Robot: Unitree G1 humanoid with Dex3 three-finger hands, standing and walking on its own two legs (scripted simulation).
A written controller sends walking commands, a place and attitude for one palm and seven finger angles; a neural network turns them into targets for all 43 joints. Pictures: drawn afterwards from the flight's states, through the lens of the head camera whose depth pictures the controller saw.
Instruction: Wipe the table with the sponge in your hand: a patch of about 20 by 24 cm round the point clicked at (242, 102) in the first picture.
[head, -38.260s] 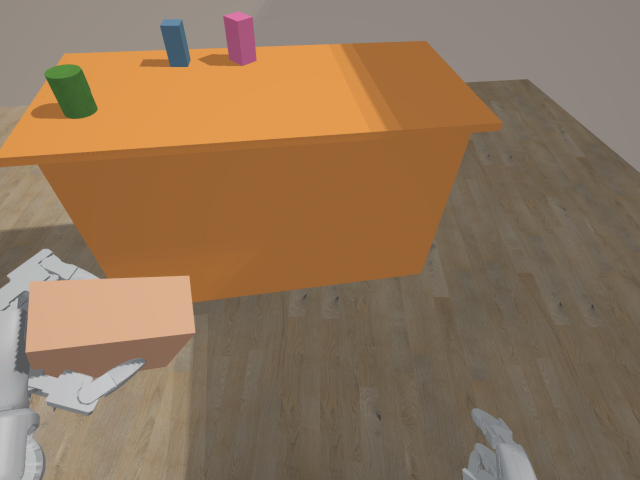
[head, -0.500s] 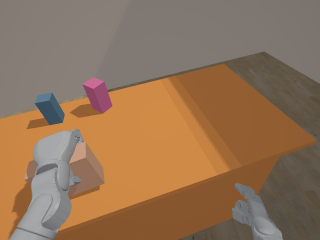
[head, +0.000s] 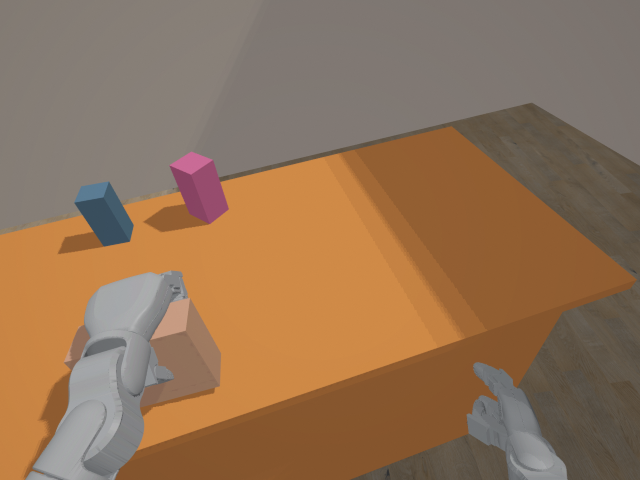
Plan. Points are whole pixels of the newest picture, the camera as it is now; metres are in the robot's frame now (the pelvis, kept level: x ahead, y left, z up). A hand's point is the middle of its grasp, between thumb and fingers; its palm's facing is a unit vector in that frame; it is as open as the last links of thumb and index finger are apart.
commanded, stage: move the sponge above the wiping area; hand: left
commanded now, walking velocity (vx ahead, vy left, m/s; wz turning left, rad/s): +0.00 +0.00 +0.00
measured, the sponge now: (158, 365) +0.22 +0.27 +0.03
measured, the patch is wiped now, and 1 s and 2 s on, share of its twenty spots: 0.00 0.00 0.00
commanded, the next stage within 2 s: lower the sponge onto the table in 1.96 s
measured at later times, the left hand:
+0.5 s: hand (165, 329) +0.24 +0.24 +0.09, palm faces +0.01 -0.11 -0.99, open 9.8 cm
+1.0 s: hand (165, 304) +0.26 +0.24 +0.12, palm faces +0.12 -0.06 -0.99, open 9.8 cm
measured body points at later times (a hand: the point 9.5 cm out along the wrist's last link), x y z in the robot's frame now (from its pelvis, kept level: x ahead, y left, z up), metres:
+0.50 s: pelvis +0.00 +0.00 +0.00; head -0.02 -0.04 +0.45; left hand +0.24 +0.24 +0.15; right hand +0.26 -0.19 -0.08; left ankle +0.02 +0.10 -0.74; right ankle +0.01 -0.10 -0.74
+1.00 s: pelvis +0.00 -0.01 +0.00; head -0.03 -0.06 +0.45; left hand +0.25 +0.24 +0.17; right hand +0.26 -0.20 -0.08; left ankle +0.02 +0.10 -0.74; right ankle +0.01 -0.10 -0.74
